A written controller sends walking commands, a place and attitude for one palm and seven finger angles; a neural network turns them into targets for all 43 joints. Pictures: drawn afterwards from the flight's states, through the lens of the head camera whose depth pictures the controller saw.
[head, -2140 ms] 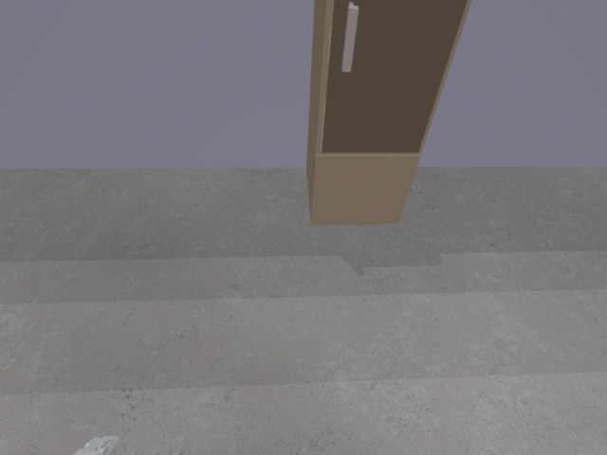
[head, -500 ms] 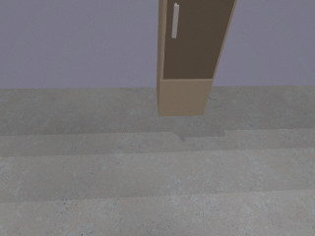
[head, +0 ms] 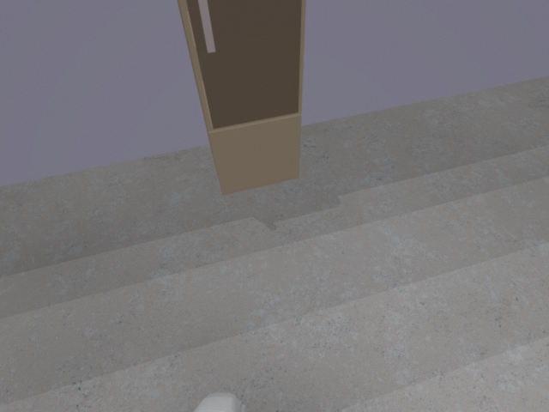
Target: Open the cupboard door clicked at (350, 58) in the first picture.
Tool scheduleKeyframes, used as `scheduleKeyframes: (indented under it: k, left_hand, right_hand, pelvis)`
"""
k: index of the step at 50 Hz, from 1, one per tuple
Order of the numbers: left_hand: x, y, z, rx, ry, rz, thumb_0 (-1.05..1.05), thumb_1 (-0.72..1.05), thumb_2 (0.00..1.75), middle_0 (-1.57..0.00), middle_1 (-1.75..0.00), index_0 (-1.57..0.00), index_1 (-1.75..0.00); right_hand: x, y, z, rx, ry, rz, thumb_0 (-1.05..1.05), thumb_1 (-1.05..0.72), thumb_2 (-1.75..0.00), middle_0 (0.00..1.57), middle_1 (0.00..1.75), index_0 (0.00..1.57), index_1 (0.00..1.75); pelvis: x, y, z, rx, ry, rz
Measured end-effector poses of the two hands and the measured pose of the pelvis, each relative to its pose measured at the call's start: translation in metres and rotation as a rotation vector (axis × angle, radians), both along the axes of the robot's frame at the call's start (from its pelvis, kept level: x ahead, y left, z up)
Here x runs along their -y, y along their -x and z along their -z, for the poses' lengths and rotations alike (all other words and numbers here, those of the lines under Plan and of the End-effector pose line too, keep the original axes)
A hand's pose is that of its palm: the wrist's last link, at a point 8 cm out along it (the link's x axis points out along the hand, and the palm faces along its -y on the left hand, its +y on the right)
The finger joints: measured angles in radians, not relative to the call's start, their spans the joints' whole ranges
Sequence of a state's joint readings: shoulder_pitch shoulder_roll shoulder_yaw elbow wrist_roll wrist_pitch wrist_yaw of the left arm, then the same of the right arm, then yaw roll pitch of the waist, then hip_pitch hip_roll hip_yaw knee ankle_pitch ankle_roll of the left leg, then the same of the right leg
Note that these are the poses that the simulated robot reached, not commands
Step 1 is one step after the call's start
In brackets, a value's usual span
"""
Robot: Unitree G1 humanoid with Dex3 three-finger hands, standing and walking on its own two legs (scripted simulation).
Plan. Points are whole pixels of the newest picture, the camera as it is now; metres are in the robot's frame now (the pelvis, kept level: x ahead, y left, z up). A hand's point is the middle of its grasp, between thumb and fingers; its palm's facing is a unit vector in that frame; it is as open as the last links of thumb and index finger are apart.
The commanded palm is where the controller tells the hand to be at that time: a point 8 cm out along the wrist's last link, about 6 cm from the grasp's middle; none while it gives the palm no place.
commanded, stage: walk to a spot facing it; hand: left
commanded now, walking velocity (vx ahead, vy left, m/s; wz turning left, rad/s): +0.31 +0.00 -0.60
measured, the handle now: (205, 20) +1.13 +0.33 +0.06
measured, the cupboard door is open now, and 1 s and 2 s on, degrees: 0 0 0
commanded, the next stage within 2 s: none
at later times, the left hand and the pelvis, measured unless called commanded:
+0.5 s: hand (134, 378) +0.19 +0.29 -0.18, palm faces -0.18 -0.97 -0.18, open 7.4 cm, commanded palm none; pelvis +0.13 +0.08 +0.00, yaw -17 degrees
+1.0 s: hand (269, 244) +0.50 +0.07 -0.20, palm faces -0.59 -0.80 -0.13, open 7.4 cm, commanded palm none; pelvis +0.31 +0.00 -0.03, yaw -36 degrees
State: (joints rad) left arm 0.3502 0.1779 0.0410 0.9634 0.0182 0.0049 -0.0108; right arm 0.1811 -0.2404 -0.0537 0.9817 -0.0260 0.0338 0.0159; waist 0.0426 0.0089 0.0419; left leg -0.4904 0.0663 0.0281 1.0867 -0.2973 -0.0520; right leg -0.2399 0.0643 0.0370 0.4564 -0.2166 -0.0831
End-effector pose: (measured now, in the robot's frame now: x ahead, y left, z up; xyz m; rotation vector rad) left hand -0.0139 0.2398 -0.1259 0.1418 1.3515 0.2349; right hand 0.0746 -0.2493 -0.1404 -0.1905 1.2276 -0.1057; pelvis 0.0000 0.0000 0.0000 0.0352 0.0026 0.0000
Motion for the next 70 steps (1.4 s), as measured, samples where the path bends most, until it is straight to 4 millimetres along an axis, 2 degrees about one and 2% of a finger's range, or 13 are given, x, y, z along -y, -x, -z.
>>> scheduleKeyframes:
  k: [8, 17, 21, 28, 32, 37, 42, 46, 51, 56, 61, 65, 70]
  left_hand:
    - [-0.011, -0.02, -0.001, -0.026, 0.021, 0.049, 0.0, 0.91, 0.9, -0.21, -0.3, -0.2, -0.3]
    - [-0.058, -0.077, 0.018, -0.044, 0.043, 0.104, 0.0, 0.91, 0.9, -0.21, -0.3, -0.2, -0.3]
    - [-0.084, -0.129, 0.034, -0.05, 0.053, 0.174, 0.0, 0.91, 0.9, -0.2, -0.3, -0.2, -0.3]
    - [-0.094, -0.265, 0.021, 0.079, 0.059, 0.341, 0.0, 0.91, 0.9, -0.2, -0.3, -0.19, -0.3]
    - [-0.077, -0.333, 0.019, 0.128, 0.067, 0.421, 0.0, 0.91, 0.9, -0.2, -0.3, -0.19, -0.3]
    - [-0.034, -0.401, 0.023, 0.135, 0.103, 0.522, 0.0, 0.92, 0.9, -0.2, -0.3, -0.19, -0.3]
    - [0.032, -0.462, 0.032, 0.129, 0.155, 0.65, 0.0, 0.91, 0.9, -0.2, -0.3, -0.19, -0.3]
    - [0.091, -0.51, 0.042, 0.161, 0.182, 0.743, 0.0, 0.91, 0.9, -0.2, -0.3, -0.19, -0.3]
    - [0.122, -0.544, 0.043, 0.192, 0.162, 0.767, 0.0, 0.91, 0.9, -0.2, -0.3, -0.19, -0.3]
    - [0.115, -0.563, 0.024, 0.125, 0.073, 0.795, 0.0, 0.92, 0.9, -0.2, -0.3, -0.2, -0.3]
    - [0.106, -0.587, 0.007, 0.076, 0.014, 0.815, 0.0, 0.92, 0.9, -0.2, -0.3, -0.2, -0.3]
    - [0.1, -0.607, 0.004, 0.042, -0.01, 0.807, 0.0, 0.91, 0.9, -0.2, -0.3, -0.2, -0.3]
    - [0.093, -0.638, 0.016, -0.026, -0.023, 0.797, 0.0, 0.91, 0.9, -0.2, -0.3, -0.2, -0.3]
  right_hand:
    - [0.001, -0.022, -0.016, 0.064, 0.039, 0.067, 0.0, -0.91, -0.9, 0.2, 0.3, 0.2, 0.3]
    - [-0.047, -0.087, -0.029, 0.179, 0.057, 0.102, 0.0, -0.91, -0.9, 0.2, 0.3, 0.2, 0.3]
    - [-0.07, -0.099, -0.031, 0.239, 0.078, 0.163, 0.0, -0.91, -0.9, 0.2, 0.3, 0.2, 0.3]
    - [-0.099, -0.047, -0.035, 0.085, 0.098, 0.366, -0.01, -0.92, -0.9, 0.21, 0.3, 0.21, 0.3]
    - [-0.114, -0.007, -0.03, -0.059, 0.097, 0.474, -0.01, -0.93, -0.9, 0.21, 0.3, 0.21, 0.3]
    - [-0.147, 0.028, -0.023, -0.24, 0.042, 0.593, 0.0, -0.92, -0.9, 0.2, 0.3, 0.2, 0.3]
    - [-0.179, 0.038, -0.018, -0.384, -0.047, 0.701, 0.0, -0.91, -0.9, 0.2, 0.3, 0.2, 0.3]
    - [-0.186, 0.027, -0.01, -0.455, -0.119, 0.788, 0.0, -0.91, -0.9, 0.2, 0.3, 0.2, 0.3]
    - [-0.142, -0.029, 0.01, -0.373, -0.131, 0.844, 0.01, -0.91, -0.9, 0.21, 0.3, 0.21, 0.3]
    - [-0.056, -0.133, 0.008, -0.071, -0.046, 0.829, 0.01, -0.91, -0.9, 0.2, 0.3, 0.2, 0.3]
    - [0.016, -0.217, -0.005, 0.133, 0.038, 0.8, 0.01, -0.93, -0.9, 0.2, 0.3, 0.2, 0.3]
    - [0.049, -0.273, -0.015, 0.208, 0.07, 0.769, 0.0, -0.93, -0.9, 0.2, 0.3, 0.2, 0.3]
    - [0.07, -0.337, -0.021, 0.25, 0.104, 0.746, 0.0, -0.92, -0.9, 0.2, 0.3, 0.2, 0.3]
  pelvis:
    - [-0.013, -0.026, -0.005, -0.027, 0.019, 0.075]
    - [-0.055, -0.076, 0.002, -0.032, 0.046, 0.166]
    - [-0.075, -0.101, 0.011, -0.015, 0.053, 0.237]
    - [-0.087, -0.149, -0.004, -0.003, 0.077, 0.337]
    - [-0.088, -0.177, -0.003, -0.005, 0.076, 0.39]
    - [-0.078, -0.211, 0.003, -0.013, 0.069, 0.45]
    - [-0.058, -0.247, 0.012, -0.023, 0.066, 0.51]
    - [-0.03, -0.278, 0.024, -0.02, 0.056, 0.569]
    - [0.003, -0.312, 0.029, 0.005, 0.048, 0.634]
    - [0.023, -0.346, 0.013, 0.003, 0.038, 0.699]
    - [0.032, -0.383, 0.005, -0.015, 0.021, 0.758]
    - [0.037, -0.415, 0.003, -0.028, 0.013, 0.804]
    - [0.043, -0.46, 0.009, -0.039, 0.023, 0.858]
